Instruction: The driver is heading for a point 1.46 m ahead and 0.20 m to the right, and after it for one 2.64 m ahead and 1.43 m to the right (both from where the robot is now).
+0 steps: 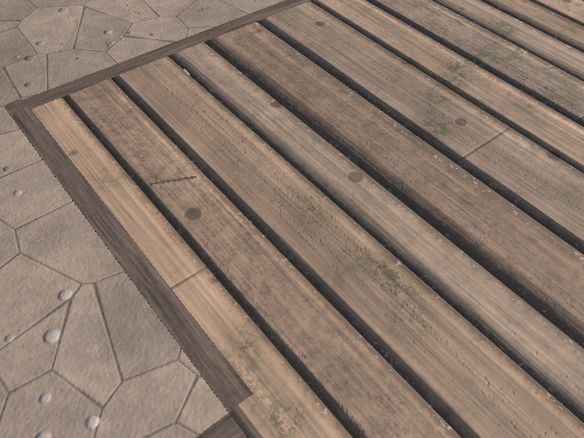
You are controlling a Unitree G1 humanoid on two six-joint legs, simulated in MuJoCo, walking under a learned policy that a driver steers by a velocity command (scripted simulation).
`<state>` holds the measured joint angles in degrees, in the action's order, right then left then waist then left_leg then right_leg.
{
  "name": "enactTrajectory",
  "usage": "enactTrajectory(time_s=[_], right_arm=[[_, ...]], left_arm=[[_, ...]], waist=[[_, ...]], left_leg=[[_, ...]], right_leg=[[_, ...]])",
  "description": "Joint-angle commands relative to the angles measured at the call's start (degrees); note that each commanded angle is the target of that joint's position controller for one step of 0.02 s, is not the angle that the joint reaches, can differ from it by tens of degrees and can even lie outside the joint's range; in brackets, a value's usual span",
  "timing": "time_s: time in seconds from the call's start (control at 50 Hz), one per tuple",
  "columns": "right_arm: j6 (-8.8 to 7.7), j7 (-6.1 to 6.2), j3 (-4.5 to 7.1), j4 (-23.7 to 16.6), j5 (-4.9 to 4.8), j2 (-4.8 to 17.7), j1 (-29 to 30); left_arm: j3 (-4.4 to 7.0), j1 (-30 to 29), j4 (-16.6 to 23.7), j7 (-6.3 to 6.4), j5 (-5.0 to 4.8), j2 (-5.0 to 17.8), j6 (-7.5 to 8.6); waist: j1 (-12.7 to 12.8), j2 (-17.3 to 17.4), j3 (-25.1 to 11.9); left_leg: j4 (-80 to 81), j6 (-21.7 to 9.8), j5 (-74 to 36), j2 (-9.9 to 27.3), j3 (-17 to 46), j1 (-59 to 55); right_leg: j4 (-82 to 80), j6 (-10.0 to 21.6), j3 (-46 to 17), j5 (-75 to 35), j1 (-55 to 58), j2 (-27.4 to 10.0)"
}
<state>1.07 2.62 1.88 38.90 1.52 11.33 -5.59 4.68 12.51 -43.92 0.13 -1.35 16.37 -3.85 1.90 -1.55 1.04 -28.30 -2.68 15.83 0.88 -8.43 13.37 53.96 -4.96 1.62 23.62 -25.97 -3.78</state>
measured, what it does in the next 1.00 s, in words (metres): steps on the spot: right foot, then left foot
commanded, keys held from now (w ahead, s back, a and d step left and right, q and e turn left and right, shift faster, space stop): e+shift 0.28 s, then shift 0.10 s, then q+shift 0.58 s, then shift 0.04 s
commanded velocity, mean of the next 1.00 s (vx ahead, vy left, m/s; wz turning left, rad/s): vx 0.00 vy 0.00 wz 0.00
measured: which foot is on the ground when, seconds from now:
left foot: down 0.00-0.18, up 0.20-0.76, down 0.78-1.00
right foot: up 0.00-0.16, down 0.18-0.78, up 0.80-1.00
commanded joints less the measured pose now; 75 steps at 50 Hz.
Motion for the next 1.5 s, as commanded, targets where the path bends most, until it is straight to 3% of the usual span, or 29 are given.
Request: enactTrajectory(time_s=[0.02, 0.1, 0.16, 0.18, 0.2, 0.22, 0.26, 0.3, 0.4, 0.48, 0.58, 0.74, 0.76, 0.78, 0.8, 0.82, 0.86, 0.9, 1.1, 1.12, 1.18, 1.32, 1.34, 1.36, 1.38, 1.4, 1.42, 1.46, 1.5], right_arm=[[-0.27, 0.34, 4.5, -2.53, -0.19, 12.43, -0.91], [-0.26, -0.14, 5.44, -2.32, -1.29, 13.51, 0.19], [-0.34, -0.89, 5.81, -0.99, -2.95, 12.88, -0.14], [-0.6, -1.3, 5.61, -0.44, -2.27, 11.13, -2.09], [-1.16, -1.47, 4.28, -4.75, 0.48, 7.62, 2.53], [-1.57, -1.27, 4.46, -6.07, 0.43, 9.19, 7.42], [-1.78, -0.77, 5.05, -5.56, -1.47, 10.9, 7.67], [-1.58, 0.02, 5.58, -3.92, -0.62, 12.45, 4.4], [-1.1, -0.42, 4.37, -1.35, -1.45, 9.9, 0.77], [-0.71, -1.51, 2.99, 0.25, -1.66, 7.93, -0.44], [-0.68, -2.1, 4.17, -2.45, -3.14, 13.48, 1.84], [-0.55, -4.33, 3.98, -2.66, -3.85, 10.52, -5.24], [-0.69, -4.16, 4.5, -2.16, -3.51, 11.26, -8.1], [-0.9, -3.35, 6.15, -2.23, -3.07, 15.72, -11.32], [-1.37, -2.55, 7.72, -3.4, -2.41, 23.36, -12.92], [-2.08, -3.09, 6.84, -4.17, -0.65, 20.82, -14.91], [-2.57, -2.62, 6.35, -4.63, -2.31, 17.75, -9.06], [-1.28, -1.39, 5.73, -5.77, -3.99, 16.42, -5.62], [0.99, 0.07, 4.41, -6.87, -1.66, 15.25, -4.51], [0.86, -0.14, 3.68, -6.44, -1.54, 13.63, -5.37], [-0.74, -1.75, 3.37, -5.02, -1.15, 15.63, -7.93], [-4.61, -2.59, 3.72, -3.12, -1.84, 16.1, -10.24], [-4.37, -3.07, 3.93, -2.23, 2.71, 17.06, -10.77], [-4.39, -3.13, 3.93, -2.66, 2.34, 16.58, -8.06], [-4.62, -2.85, 3.39, -3.12, 2.14, 15.14, -6.67], [-4.92, -2.68, 2.38, -4.91, 2.39, 12.24, -3.37], [-5.8, -3.26, 1.26, -9.36, 1.99, 8.44, 0.36], [-6.86, -4.13, 1.33, -8.46, 2.31, 11.79, 3.1], [-6.82, -4.81, 1.08, -7.12, 2.73, 11.79, 0.22]], left_arm=[[0.8, -5.37, 6.71, -0.58, -0.04, 4.29, 0.65], [1.03, -4.68, 8.2, -1.79, -0.42, 4.07, 0.11], [2.12, -0.1, 7.79, -1.93, -0.38, 5.02, -0.63], [3.97, 3.77, 7.32, -0.87, -0.15, 10.06, -0.41], [5.8, 5.5, 8.32, 0.02, 0.84, 18.79, 0.25], [5.02, 6.9, 9.43, -0.82, 2.83, 16.71, 2.13], [4.2, 0.94, 9.66, -0.36, 1.09, 14.01, 4.03], [2.82, -4.89, 11.23, 1.0, -0.45, 10.62, 3.33], [1.63, -3.38, 10.93, 2.01, 0.91, 9.34, 3.01], [-1.0, -5.89, 9.19, 1.47, 2.84, 3.8, 3.46], [0.8, -5.17, 6.99, 1.09, 2.78, 10.18, 2.89], [1.71, -8.81, 8.04, 2.58, 0.74, 8.79, 1.13], [1.76, -8.79, 7.79, 2.68, 0.06, 8.42, 1.33], [1.81, -7.58, 7.97, 2.52, 0.6, 7.46, 2.04], [0.41, -10.99, 11.47, 1.99, 4.22, 2.85, 2.89], [0.5, -13.36, 11.99, 1.51, 3.41, 4.34, 3.91], [1.2, -12.94, 10.81, 1.06, 1.72, 6.41, 4.59], [1.56, -12.86, 10.33, 1.44, 2.0, 6.62, 4.48], [1.02, -10.15, 7.9, 1.04, 1.15, 5.36, 3.91], [0.68, -9.04, 7.41, 0.6, 0.98, 5.11, 4.08], [0.23, -12.35, 8.84, -0.8, -0.62, 6.09, 5.68], [-0.81, -9.54, 9.3, -2.61, -1.6, 5.92, 9.2], [-0.73, -7.71, 8.55, -3.79, 4.07, 6.18, 6.54], [-0.17, -2.56, 7.03, -3.99, 4.19, 6.61, 5.68], [0.84, 6.71, 3.96, -3.72, 3.59, 8.65, 5.62], [2.5, 20.89, 0.67, -2.99, 3.47, 13.87, 6.12], [2.96, 23.75, 0.65, -3.0, 3.25, 18.35, 6.64], [1.92, 15.07, 3.08, -2.54, 2.89, 13.05, 6.33], [1.59, 14.17, 2.79, -1.79, 2.1, 12.1, 6.4]], waist=[[-3.71, 7.45, -2.7], [-2.81, 8.42, -5.13], [0.35, 6.79, -6.93], [1.18, -2.28, -7.78], [0.66, -20.23, -7.22], [4.66, -12.18, -14.38], [0.76, -3.41, -8.46], [-2.36, -2.28, -6.83], [-1.8, -3.09, -8.94], [-1.31, -5.93, -7.28], [1.26, -6.31, -0.17], [-2.16, -4.84, -4.99], [-3.95, -4.06, -6.18], [-4.8, 3.18, -8.18], [-3.1, 19.54, -9.41], [-6.61, 15.62, -14.92], [-3.71, 5.64, -9.27], [-2.17, 4.59, -7.62], [-3.2, 9.73, -7.26], [-3.87, 9.58, -8.62], [-7.35, 13.68, -0.63], [-7.09, 9.43, 3.59], [-5.07, 9.13, 1.79], [-1.57, 7.93, 1.5], [2.99, 4.32, -1.39], [9.81, -8.63, -5.47], [8.46, -22.83, -5.18], [5.26, -4.3, 0.47], [2.02, -0.13, 1.71]], left_leg=[[8.45, -11.63, -23.9, 19.57, 11.51, -8.32], [4.9, -9.41, -29.86, 20.19, 7.01, -9.78], [-4.51, -2.83, -24.64, 17.73, 0.33, -5.55], [-16.68, 2.09, -13.29, 12.45, -3.54, 4.28], [-34.92, 8.16, 21.51, 1.95, -3.54, 27.03], [-44.1, 8.12, 26.1, -0.87, 9.86, 30.51], [-43.42, 6.09, 15.65, 0.64, 13.39, 32.95], [-39.13, 6.19, 8.04, 1.34, 13.65, 29.8], [-30.91, 7.98, 1.06, 0.24, 11.81, 23.24], [-18.13, 7.92, -2.89, 3.84, 10.85, 11.44], [-16.76, 6.02, 6.38, 2.47, 8.79, 15.19], [-6.31, 3.14, 3.38, 0.12, 3.87, 9.8], [0.67, 1.4, -4.33, -1.14, 4.11, 3.81], [4.94, -2.59, -21.68, 2.86, 14.58, -6.77], [4.06, -12.71, -51.5, 17.56, 37.92, -18.92], [5.43, -20.63, -51.68, 21.85, 43.24, -21.08], [4.69, -14.91, -44.11, 14.72, 33.05, -19.07], [5.46, -11.49, -39.66, 10.79, 29.9, -15.52], [3.92, -8.95, -32.54, 7.94, 28.91, -7.3], [5.73, -8.99, -20.19, 7.82, 28.83, -6.99], [14.34, -10.49, 20.42, 10.06, 35.13, -3.68], [16.33, -9.75, 15.27, 14.37, 29.25, -11.23], [16.57, -7.36, 16.95, 11.31, 24.04, -6.46], [12.95, -5.78, 13.39, 9.09, 19.38, -0.18], [1.8, -4.33, 0.56, 6.26, 14.17, 6.08], [-23.25, -1.49, -10.02, 1.29, 6.13, 16.73], [-36.33, 1.25, 12.54, -7.51, 7.57, 36.39], [-42.74, 0.89, 3.82, -0.26, 14.35, 42.5], [-37.06, 2.36, 0.59, 2.37, 13.33, 36.53]], right_leg=[[-1.8, 0.61, 0.74, 2.22, -5.5, -1.85], [-9.47, 2.95, 3.9, 0.67, -0.26, -0.45], [-24.5, 7.04, 5.3, -11.78, 11.65, 2.65], [-29.45, 10.94, -4.21, -30.36, 22.05, -0.89], [-28.85, 21.42, -28.64, -57.28, 33.27, -15.38], [-31.49, 28.35, -34.02, -51.92, 32.8, -19.11], [-32.66, 22.75, -25.44, -40.54, 29.03, -12.9], [-32.75, 19.09, -20.9, -39.19, 24.13, -9.98], [-32.27, 17.77, -15.8, -42.01, 23.13, -7.62], [-34.42, 16.52, -10.53, -33.54, 16.61, -6.17], [-34.42, 19.14, -13.69, -30.51, 18.2, -10.9], [-24.68, 15.71, -6.88, -48.5, 25.55, -12.39], [-19.67, 12.83, -3.61, -46.97, 22.97, -10.19], [-7.89, 7.72, 0.82, -35.81, 13.62, -5.08], [8.6, 2.01, 2.67, 8.14, -7.34, 5.77], [17.27, 1.73, -6.87, 17.73, -12.71, 8.42], [18.04, 1.94, -8.63, 8.78, -16.24, 5.27], [12.42, 1.0, -8.63, 2.54, -14.13, 4.26], [-3.62, -1.48, -5.69, -6.41, -4.01, 4.68], [-5.55, -0.95, -4.75, -7.44, -2.46, 3.66], [-9.66, 2.34, -2.93, -7.21, -5.44, 2.14], [-16.23, 9.53, -1.4, -3.29, -9.08, 0.11], [-19.94, 10.2, 2.76, -3.39, 0.61, 4.19], [-21.71, 10.87, 5.4, -6.15, 10.61, 6.35], [-21.3, 11.73, 4.22, -3.53, 22.64, 8.34], [-29.07, 15.15, -13.24, 9.92, 34.97, -0.87], [-43.81, 20.54, -46.33, 25.29, 41.21, -11.38], [-41.85, 21.75, -43.14, 17.71, 36.28, -11.81], [-42.82, 20.36, -34.59, 9.78, 29.06, -7.49]])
